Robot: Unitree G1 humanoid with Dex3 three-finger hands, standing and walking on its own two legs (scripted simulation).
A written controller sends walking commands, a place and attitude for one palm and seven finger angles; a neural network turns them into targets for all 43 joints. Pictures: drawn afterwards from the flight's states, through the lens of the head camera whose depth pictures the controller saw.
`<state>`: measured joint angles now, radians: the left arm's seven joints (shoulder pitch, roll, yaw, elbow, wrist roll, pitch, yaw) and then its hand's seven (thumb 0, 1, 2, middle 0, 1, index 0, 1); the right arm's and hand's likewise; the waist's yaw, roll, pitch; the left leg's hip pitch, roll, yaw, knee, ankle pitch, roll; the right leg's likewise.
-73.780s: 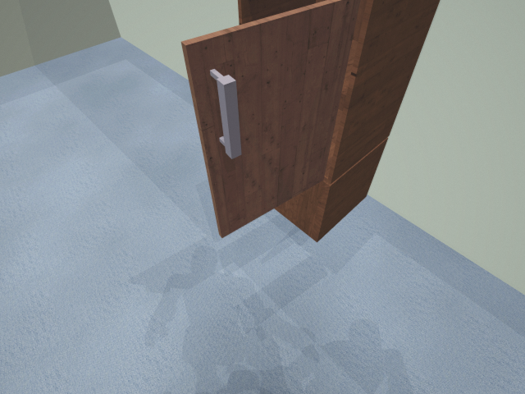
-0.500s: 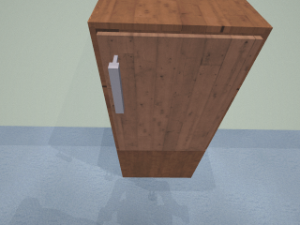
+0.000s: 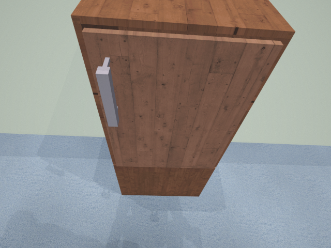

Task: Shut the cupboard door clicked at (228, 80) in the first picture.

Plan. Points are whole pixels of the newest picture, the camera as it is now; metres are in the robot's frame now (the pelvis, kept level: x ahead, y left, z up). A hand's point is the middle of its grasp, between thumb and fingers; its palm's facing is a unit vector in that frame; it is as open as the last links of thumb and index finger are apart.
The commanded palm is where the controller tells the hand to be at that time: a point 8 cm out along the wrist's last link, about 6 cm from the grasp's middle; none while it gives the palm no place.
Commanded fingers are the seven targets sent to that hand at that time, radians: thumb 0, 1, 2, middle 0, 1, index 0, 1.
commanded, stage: come to a stop and stand still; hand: left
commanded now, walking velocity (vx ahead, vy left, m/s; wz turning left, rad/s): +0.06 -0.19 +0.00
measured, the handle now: (110, 94) +0.44 +0.18 +0.12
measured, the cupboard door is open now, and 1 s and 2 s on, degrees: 0 0 0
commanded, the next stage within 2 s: look again from close up in 1.32 s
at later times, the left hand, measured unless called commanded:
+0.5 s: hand out of the picture +0.05 +0.15 -0.17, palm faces +0.08 -0.98 -0.20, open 7.4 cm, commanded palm none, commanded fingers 0.00 0.90 0.90 -0.20 -0.30 -0.20 -0.30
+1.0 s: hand out of the picture +0.00 +0.15 -0.16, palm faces +0.04 -0.98 -0.20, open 7.4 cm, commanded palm none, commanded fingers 0.00 0.90 0.90 -0.20 -0.30 -0.20 -0.30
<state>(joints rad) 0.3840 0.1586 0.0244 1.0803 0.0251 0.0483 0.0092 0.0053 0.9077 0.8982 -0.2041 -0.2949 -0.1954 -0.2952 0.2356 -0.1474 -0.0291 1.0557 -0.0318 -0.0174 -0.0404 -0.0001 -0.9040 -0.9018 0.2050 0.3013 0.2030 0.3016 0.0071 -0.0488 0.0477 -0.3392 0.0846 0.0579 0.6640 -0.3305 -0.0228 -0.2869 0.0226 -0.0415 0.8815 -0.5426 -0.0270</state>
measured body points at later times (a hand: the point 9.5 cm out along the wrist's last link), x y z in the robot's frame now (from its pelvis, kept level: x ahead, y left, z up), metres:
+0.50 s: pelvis +0.02 -0.04 +0.01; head +0.04 -0.02 +0.46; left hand +0.04 +0.20 -0.15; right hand +0.11 -0.26 -0.13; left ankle +0.02 +0.05 -0.72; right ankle +0.01 -0.14 -0.72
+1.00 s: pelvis -0.02 -0.02 +0.01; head -0.03 -0.03 +0.46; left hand +0.00 +0.20 -0.14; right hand +0.01 -0.25 -0.14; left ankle +0.02 +0.05 -0.72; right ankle +0.01 -0.14 -0.72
